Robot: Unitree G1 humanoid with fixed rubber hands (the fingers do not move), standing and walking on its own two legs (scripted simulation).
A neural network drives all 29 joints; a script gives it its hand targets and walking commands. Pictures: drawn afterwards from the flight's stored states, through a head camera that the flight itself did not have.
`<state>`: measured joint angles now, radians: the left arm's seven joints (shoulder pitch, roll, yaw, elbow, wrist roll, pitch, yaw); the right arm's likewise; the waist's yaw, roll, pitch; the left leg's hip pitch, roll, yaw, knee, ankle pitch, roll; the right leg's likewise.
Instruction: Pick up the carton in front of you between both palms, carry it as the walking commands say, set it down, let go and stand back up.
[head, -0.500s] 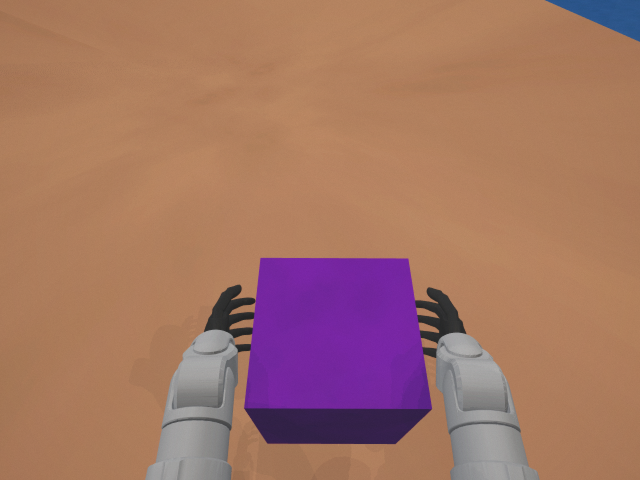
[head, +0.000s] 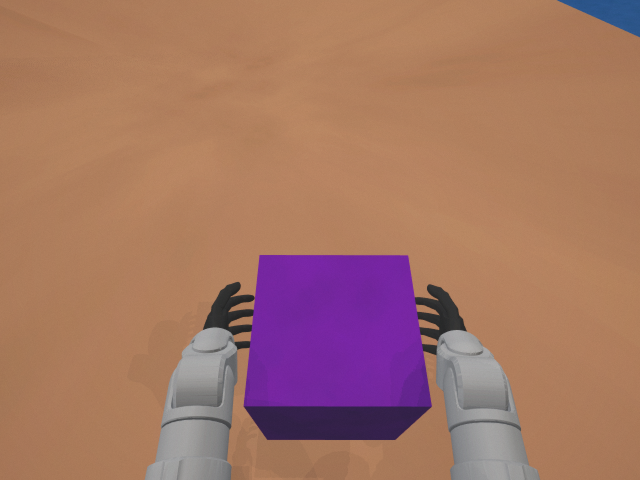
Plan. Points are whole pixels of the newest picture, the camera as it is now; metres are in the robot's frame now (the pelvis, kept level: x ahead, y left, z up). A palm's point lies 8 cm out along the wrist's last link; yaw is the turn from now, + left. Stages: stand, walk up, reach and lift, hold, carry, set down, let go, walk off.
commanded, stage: carry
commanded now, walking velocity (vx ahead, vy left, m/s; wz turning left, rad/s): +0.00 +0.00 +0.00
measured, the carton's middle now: (332, 354) +0.33 +0.00 -0.06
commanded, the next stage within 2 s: hold in 0.14 s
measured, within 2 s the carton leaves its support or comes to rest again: neither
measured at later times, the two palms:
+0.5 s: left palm (256, 316) +0.33 +0.11 +0.04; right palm (485, 368) +0.26 -0.18 +0.04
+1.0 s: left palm (259, 359) +0.37 +0.13 -0.16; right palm (425, 373) +0.35 -0.16 -0.15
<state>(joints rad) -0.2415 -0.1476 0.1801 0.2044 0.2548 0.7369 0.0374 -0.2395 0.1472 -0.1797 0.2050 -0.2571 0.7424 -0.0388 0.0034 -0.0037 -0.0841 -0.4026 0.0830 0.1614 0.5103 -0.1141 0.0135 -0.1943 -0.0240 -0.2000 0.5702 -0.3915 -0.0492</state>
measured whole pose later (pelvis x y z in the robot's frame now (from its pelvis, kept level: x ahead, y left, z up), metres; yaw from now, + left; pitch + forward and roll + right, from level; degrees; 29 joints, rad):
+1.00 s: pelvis -0.04 +0.07 -0.08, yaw -17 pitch +30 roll -1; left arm -0.63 -0.26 0.48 0.35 0.28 0.23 0.16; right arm -0.78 0.06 -0.37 0.64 -0.27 0.20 0.00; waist 0.06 -0.05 0.00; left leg -1.28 -0.04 -0.07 0.98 -0.24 -0.02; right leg -1.18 0.09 0.12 1.06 -0.41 0.04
